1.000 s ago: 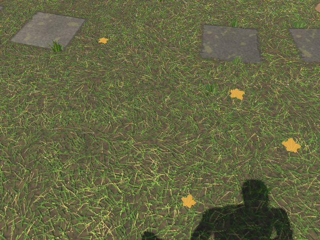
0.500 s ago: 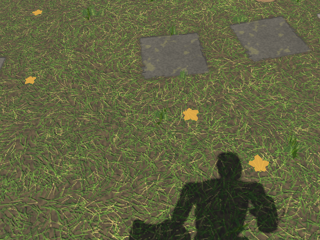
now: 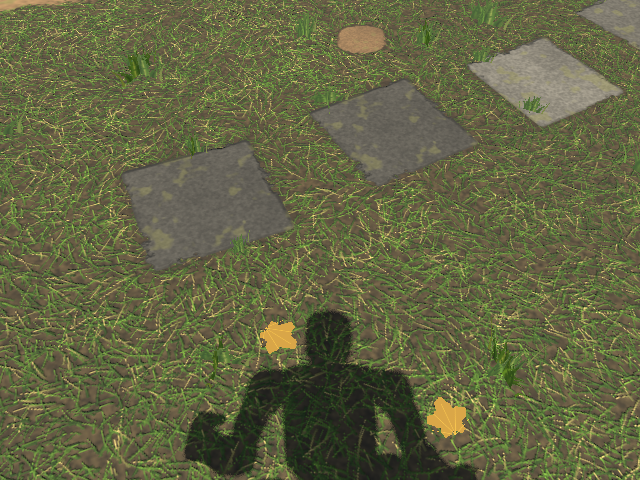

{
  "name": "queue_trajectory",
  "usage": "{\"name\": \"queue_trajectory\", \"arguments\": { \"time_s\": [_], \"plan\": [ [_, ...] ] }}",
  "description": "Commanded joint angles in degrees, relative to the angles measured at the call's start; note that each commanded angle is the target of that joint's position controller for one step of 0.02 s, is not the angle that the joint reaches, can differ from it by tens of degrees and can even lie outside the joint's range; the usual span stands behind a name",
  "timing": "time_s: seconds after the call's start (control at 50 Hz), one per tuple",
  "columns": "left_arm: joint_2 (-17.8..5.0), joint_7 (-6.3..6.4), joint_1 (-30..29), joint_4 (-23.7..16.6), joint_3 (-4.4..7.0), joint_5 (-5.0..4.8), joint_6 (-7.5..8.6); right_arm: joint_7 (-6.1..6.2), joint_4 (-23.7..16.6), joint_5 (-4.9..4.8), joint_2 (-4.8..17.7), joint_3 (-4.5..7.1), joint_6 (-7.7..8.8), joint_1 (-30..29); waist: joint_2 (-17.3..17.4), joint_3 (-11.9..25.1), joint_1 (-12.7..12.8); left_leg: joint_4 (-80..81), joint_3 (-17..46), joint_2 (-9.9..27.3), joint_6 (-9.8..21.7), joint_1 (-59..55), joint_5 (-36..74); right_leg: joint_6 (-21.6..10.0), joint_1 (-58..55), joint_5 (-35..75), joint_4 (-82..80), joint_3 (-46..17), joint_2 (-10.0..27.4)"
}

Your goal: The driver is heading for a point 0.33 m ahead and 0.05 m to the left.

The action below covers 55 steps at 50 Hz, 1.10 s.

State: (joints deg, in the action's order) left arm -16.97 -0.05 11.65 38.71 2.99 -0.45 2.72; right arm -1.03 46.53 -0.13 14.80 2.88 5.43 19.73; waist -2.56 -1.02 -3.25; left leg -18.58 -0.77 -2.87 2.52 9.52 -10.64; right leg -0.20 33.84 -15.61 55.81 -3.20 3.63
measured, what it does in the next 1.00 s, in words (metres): walks ahead: right foot, then left foot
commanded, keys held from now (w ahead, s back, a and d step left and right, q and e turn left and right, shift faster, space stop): w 0.14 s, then w+q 0.04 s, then no key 0.82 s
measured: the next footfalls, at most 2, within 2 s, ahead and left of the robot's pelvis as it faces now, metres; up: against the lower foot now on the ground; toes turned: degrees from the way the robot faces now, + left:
right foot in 0.24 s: +0.30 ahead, -0.15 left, +0.00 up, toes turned -1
left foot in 0.62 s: +0.34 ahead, +0.09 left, +0.00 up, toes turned +0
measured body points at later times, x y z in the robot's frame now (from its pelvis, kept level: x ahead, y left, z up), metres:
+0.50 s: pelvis +0.22 -0.06 +0.00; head +0.25 -0.08 +0.45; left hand +0.33 +0.20 -0.11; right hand +0.34 -0.34 -0.13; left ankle +0.27 +0.10 -0.70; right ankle +0.26 -0.15 -0.75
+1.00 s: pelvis +0.29 -0.04 -0.01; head +0.30 -0.04 +0.44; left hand +0.36 +0.23 -0.14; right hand +0.40 -0.30 -0.14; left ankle +0.30 +0.09 -0.75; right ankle +0.26 -0.15 -0.75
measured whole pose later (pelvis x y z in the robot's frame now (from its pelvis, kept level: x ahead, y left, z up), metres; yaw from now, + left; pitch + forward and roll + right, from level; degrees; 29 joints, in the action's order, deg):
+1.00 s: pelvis +0.29 -0.04 -0.01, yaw +1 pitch -1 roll +0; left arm -14.5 1.3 10.1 56.1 1.6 0.3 -0.6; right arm 1.4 54.2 0.2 13.7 1.7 -0.2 7.5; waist 0.4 -2.2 0.4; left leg -28.6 1.0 0.9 -0.8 13.4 -13.8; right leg -0.7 8.2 -17.4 26.9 2.1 -0.3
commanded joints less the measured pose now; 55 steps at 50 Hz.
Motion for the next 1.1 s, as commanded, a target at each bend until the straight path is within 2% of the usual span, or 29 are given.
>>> {"name": "queue_trajectory", "arguments": {
  "time_s": [0.02, 0.08, 0.16, 0.18, 0.2, 0.22, 0.24, 0.26, 0.28, 0.3, 0.32, 0.34, 0.36, 0.4, 0.44, 0.46, 0.5, 0.54, 0.58, 0.6, 0.62, 0.64, 0.66, 0.68, 0.7, 0.74, 0.84, 0.96, 1.1],
  "plan": [
    [-1.04, -0.48, -4.18, -4.82, -0.33, 0.18, 1.22, 0.46, -3.25, -0.52, 10.09, 2.19, 0.57, -2.69, 6.91, 0.13, 0.54, 10.00, 11.39, 14.69, 10.18, -2.94, 11.11, 0.74, 3.49, 7.81, -10.07, 0.37, 1.86],
    [-1.10, -1.08, -8.99, -5.60, -0.51, -0.26, 1.67, 0.47, -1.69, -1.02, 11.00, 2.17, -0.03, -0.31, 7.06, -0.59, -1.21, 9.62, 7.74, 13.66, 8.83, -2.43, 12.22, 0.94, -0.93, 15.00, -18.78, 2.13, 0.22],
    [-2.32, -1.91, -13.54, -7.50, -0.10, -0.69, 2.10, 0.51, 0.56, -1.59, 11.60, 2.21, -1.08, 2.96, 7.46, -2.07, -1.63, 7.17, 9.00, 16.40, 7.60, -6.36, 13.51, -0.89, -2.98, 13.41, -24.36, 2.15, -1.02],
    [-2.97, -2.04, -12.94, -7.58, 0.21, -0.66, 2.31, 0.65, 0.92, -1.66, 11.99, 2.30, -1.45, 3.01, 7.59, -1.97, -0.58, 5.71, 9.68, 16.89, 7.08, -7.20, 15.25, -1.56, -4.82, 11.86, -25.85, 2.12, -1.46],
    [-3.99, -2.00, -9.84, -6.73, 0.77, -0.28, 2.50, 0.89, 0.92, -1.53, 12.68, 2.43, -1.89, 1.64, 7.79, -0.71, 1.86, 1.75, 8.53, 16.09, 5.92, -7.93, 23.09, -2.51, -9.21, 11.92, -28.19, 3.02, -2.66],
    [-5.88, -1.69, -3.59, -4.65, 1.83, 0.49, 2.59, 1.15, 0.72, -1.46, 12.34, 2.25, -2.15, 1.04, 7.06, 3.46, 5.06, -6.04, 6.14, 13.37, 4.14, -7.22, 32.41, -3.93, -18.58, 14.59, -30.50, 4.35, -4.13],
    [-8.87, -1.19, 3.74, -3.02, 2.87, 1.45, 2.61, 1.35, -0.18, -0.65, 10.51, 1.46, -1.96, 0.81, 5.52, 9.96, 8.18, -16.99, 3.86, 10.18, 1.48, -1.57, 28.99, -6.17, -31.71, 24.67, -28.92, 1.11, 0.26],
    [-13.94, -0.57, 9.68, -2.71, 3.70, 2.98, 2.04, 1.23, -1.86, 0.94, 5.02, -0.47, -1.13, 5.21, -6.73, 19.60, 8.03, -38.24, 0.50, 3.18, -3.14, 18.41, 3.46, -13.99, -54.30, 39.44, -25.47, -17.41, 15.78],
    [-11.71, -0.76, 11.50, -1.70, 3.26, 1.90, 1.19, 1.10, -0.09, 0.23, 5.31, -0.68, -0.67, 8.91, -13.22, 26.58, 8.02, -49.81, 6.12, -0.40, -4.58, 24.29, -26.36, -19.72, -56.11, 42.56, -30.12, -30.31, 21.65],
    [-8.55, -0.97, 8.43, -1.83, 2.19, 1.07, 0.80, 1.01, 0.13, -1.11, 10.52, 0.89, -0.82, 6.08, -7.00, 19.52, 8.04, -54.27, 8.45, 2.40, -4.57, 26.93, -25.38, -18.00, -48.75, 41.38, -31.17, -23.90, 19.06],
    [-6.49, -1.04, 4.45, -1.88, 1.47, 0.67, 0.84, 1.10, -0.86, -1.47, 10.07, 0.85, -1.19, 1.85, -4.63, 13.01, 6.55, -53.14, 6.21, 4.70, -4.56, 28.53, -22.56, -16.09, -42.03, 42.38, -31.98, -16.71, 16.08],
    [-4.68, -1.30, 0.75, -1.61, 0.85, 0.56, 1.00, 1.44, -0.97, -0.74, 9.14, 0.80, -1.89, 0.06, -1.60, 8.84, 4.65, -49.38, 4.80, 6.70, -4.98, 27.44, -19.25, -14.63, -35.03, 42.39, -33.93, -12.31, 13.21],
    [-3.58, -1.48, -2.06, -1.53, 0.55, 0.67, 1.23, 1.84, -0.86, -0.11, 8.59, 1.00, -2.88, -0.06, -1.71, 7.07, 2.69, -45.36, 4.78, 8.33, -5.28, 23.57, -16.46, -13.50, -28.99, 41.30, -36.05, -9.39, 11.40],
    [-3.32, -1.62, -4.87, -0.52, 0.54, 1.83, 1.78, 2.26, 0.10, 0.17, 5.76, 0.51, -4.41, 2.04, -3.10, 6.89, 0.13, -40.48, 3.89, 8.07, -6.35, 14.67, -11.49, -13.64, -20.50, 43.50, -38.83, -5.06, 9.47],
    [-3.88, -1.32, -6.94, 0.61, 0.63, 2.07, 2.03, 2.57, -0.06, 0.49, 4.56, 0.11, -4.89, 1.29, -3.85, 6.85, -0.81, -32.14, 3.37, 7.78, -6.67, 10.53, -7.77, -13.61, -17.33, 44.53, -39.49, -1.49, 8.11],
    [-4.29, -1.07, -6.93, 1.33, 0.73, 1.98, 1.92, 2.62, -0.35, 0.73, 4.17, -0.15, -4.94, -0.36, -4.07, 7.09, -0.26, -28.23, 3.20, 7.66, -6.51, 9.15, -4.99, -13.33, -17.23, 43.59, -39.56, -0.57, 7.70],
    [-5.21, -0.63, -5.26, 3.18, 0.88, 1.82, 1.39, 2.60, -0.75, 0.71, 4.87, -0.11, -5.18, -3.28, -3.68, 7.75, 1.13, -23.21, 3.04, 7.21, -6.23, 7.28, -0.23, -13.08, -18.32, 39.11, -39.88, -0.73, 7.95],
    [-5.47, -0.52, -4.30, 4.83, 0.75, 1.64, 0.80, 2.54, -1.13, 0.57, 5.83, 0.16, -5.61, -5.59, -2.98, 6.91, 1.92, -19.57, 3.39, 7.06, -5.63, 5.78, 0.76, -12.80, -18.40, 30.50, -40.08, -2.02, 8.46],
    [-4.97, -0.57, -4.84, 5.96, 0.34, 1.04, 0.29, 2.52, -1.23, 0.85, 6.00, 0.35, -5.80, -6.56, -2.15, 5.40, 1.26, -13.10, 2.86, 6.53, -4.28, 2.34, 2.72, -11.38, -17.25, 19.39, -39.04, -2.87, 7.72],
    [-4.03, -0.61, -4.44, 6.61, -0.07, 0.66, 0.13, 2.57, -1.14, 1.30, 6.16, 0.42, -5.78, -6.76, -1.36, 4.65, 0.88, -8.34, 2.75, 6.28, -3.38, -0.34, 5.64, -9.49, -16.59, 12.86, -37.96, -2.84, 6.04],
    [-2.51, -0.63, -2.33, 7.59, -0.67, 0.92, 0.14, 2.80, -1.68, 1.76, 7.62, 0.64, -5.71, -7.61, 0.81, 3.92, 1.41, -4.87, 5.47, 8.64, -2.37, -2.96, 12.52, -6.59, -15.60, 6.72, -36.45, -2.48, 3.79],
    [-2.00, -0.71, 1.14, 8.27, -0.86, 2.02, 0.33, 3.24, -2.48, 1.55, 10.73, 1.15, -5.76, -8.66, 5.88, 4.15, 4.21, -5.74, 8.52, 12.33, -0.70, -5.73, 20.37, -4.02, -13.66, 0.14, -33.61, -0.57, 0.11],
    [-1.11, -0.47, 5.00, 9.17, -1.02, 1.83, 0.13, 3.30, -1.86, 0.80, 11.32, 1.40, -6.05, -11.20, 12.29, 4.38, 7.18, -6.01, 8.95, 12.55, 1.80, -2.39, 11.68, -2.26, -15.33, -2.65, -34.51, 2.39, -2.85],
    [-2.60, 0.01, 1.90, 9.52, -0.96, 1.88, -0.44, 2.79, -2.09, 0.49, 7.56, 0.84, -6.10, -12.44, 10.20, 2.80, 4.77, -4.81, 7.90, 10.07, 1.05, 1.99, 3.55, -1.17, -18.60, -0.99, -34.05, 3.40, -3.12],
    [-3.50, 0.38, -0.21, 9.40, -0.66, 1.54, -1.01, 2.51, -1.68, 0.90, 5.85, 0.31, -5.94, -12.49, 8.56, 1.73, 3.95, -4.53, 7.07, 8.90, -0.25, 3.21, 2.53, -1.26, -18.94, 0.52, -33.63, 3.34, -2.88],
    [-3.48, 0.98, -0.19, 10.16, -0.62, 1.49, -1.93, 2.18, -0.61, 0.88, 6.05, 0.25, -5.20, -12.22, 7.70, 1.77, 3.77, -5.64, 5.92, 7.84, -1.52, 2.10, 7.88, -1.60, -19.67, 4.31, -33.29, 2.81, -2.28],
    [-3.37, 1.20, -0.27, 12.52, -0.48, 0.90, -2.09, 2.48, 2.17, 0.44, 6.32, 0.31, -4.65, -11.84, 5.12, 3.93, 3.48, -7.89, 4.93, 7.26, -1.22, -0.68, 16.52, -1.56, -22.87, 12.63, -32.21, 2.66, -1.57],
    [-3.17, 1.53, -0.50, 15.46, -0.33, 0.72, -2.90, 2.66, 5.05, 0.30, 6.10, 0.33, -5.06, -12.90, 2.93, 3.29, 3.67, -7.71, 4.17, 6.48, -0.94, -0.70, 16.30, -1.27, -24.50, 14.14, -32.24, 2.91, -1.46],
    [-3.34, 1.83, -0.63, 18.29, -0.44, 0.75, -3.06, 2.97, 8.28, 0.33, 5.71, 0.35, -5.54, -13.27, 2.53, 1.97, 3.66, -6.77, 3.43, 5.69, -1.22, -0.67, 13.33, -1.12, -24.29, 12.21, -33.02, 2.99, -1.28]
  ]
}}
